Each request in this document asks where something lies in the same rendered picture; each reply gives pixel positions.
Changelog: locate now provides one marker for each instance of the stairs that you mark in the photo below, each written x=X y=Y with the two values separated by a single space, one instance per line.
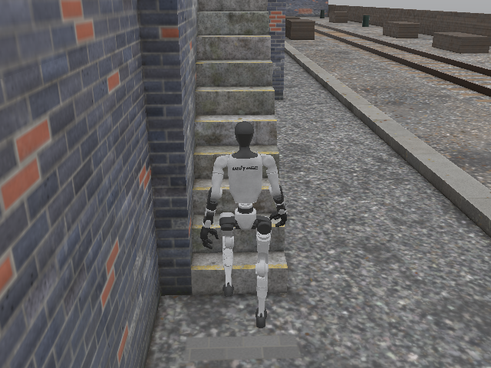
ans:
x=234 y=84

